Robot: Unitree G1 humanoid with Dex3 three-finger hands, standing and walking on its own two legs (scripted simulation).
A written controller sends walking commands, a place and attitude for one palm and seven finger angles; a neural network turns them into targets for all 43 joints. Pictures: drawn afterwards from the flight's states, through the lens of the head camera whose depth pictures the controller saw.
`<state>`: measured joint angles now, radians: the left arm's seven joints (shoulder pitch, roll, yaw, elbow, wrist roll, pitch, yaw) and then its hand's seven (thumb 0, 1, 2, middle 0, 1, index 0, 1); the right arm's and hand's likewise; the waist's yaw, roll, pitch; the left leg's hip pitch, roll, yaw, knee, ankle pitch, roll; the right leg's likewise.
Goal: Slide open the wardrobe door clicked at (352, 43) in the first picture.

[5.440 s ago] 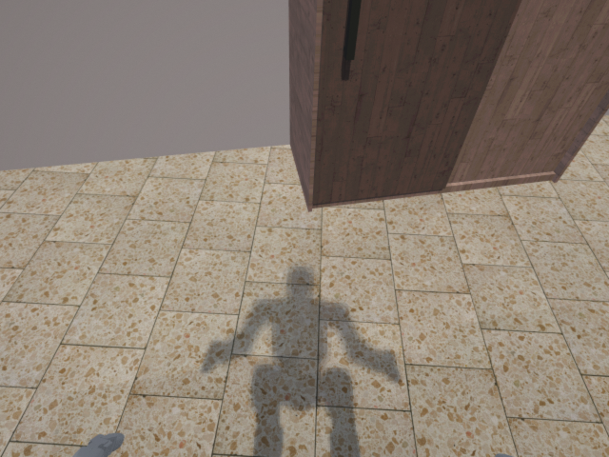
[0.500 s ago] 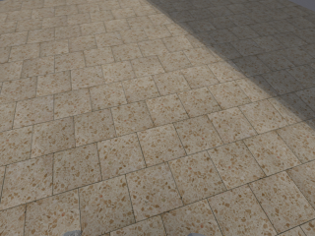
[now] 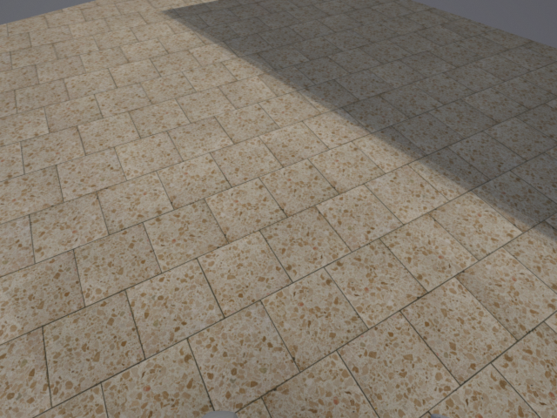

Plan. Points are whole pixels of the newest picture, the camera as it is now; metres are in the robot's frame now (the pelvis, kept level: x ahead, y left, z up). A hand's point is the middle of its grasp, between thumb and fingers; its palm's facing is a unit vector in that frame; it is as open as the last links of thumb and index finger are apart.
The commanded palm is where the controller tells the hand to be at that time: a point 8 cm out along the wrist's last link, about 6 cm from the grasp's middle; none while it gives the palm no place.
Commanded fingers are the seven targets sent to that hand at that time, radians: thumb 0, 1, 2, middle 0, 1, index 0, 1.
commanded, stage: walk to a spot facing it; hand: left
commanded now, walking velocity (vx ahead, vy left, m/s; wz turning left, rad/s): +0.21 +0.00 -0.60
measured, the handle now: out of the picture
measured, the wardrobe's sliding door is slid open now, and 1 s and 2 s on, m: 0.00 0.00 0.00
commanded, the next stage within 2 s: turn to face it in 0.54 s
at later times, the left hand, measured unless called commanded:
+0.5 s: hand (186, 364) +0.22 +0.19 -0.18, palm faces -0.32 -0.93 -0.19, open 7.4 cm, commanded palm none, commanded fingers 0.00 0.90 0.90 -0.20 -0.30 -0.20 -0.30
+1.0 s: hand (241, 321) +0.31 +0.11 -0.18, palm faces -0.32 -0.94 -0.15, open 7.3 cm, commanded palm none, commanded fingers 0.00 0.90 0.90 -0.20 -0.30 -0.20 -0.30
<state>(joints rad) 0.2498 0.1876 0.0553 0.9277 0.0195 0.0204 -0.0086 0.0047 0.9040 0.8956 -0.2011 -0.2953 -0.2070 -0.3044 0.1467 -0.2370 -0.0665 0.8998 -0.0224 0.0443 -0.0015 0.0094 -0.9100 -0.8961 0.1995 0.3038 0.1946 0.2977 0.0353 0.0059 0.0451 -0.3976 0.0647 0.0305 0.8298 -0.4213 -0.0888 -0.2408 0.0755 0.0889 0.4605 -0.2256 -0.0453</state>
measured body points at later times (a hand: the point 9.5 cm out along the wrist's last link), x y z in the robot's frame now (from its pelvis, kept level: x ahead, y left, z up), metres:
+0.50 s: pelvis +0.08 +0.03 +0.00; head +0.13 +0.03 +0.44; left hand +0.24 +0.24 -0.16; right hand -0.02 -0.19 -0.14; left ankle +0.02 +0.13 -0.74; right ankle +0.07 -0.12 -0.69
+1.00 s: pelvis +0.15 -0.01 -0.02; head +0.17 +0.00 +0.43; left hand +0.33 +0.16 -0.16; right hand +0.10 -0.24 -0.16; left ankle +0.20 +0.09 -0.73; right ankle +0.09 -0.10 -0.74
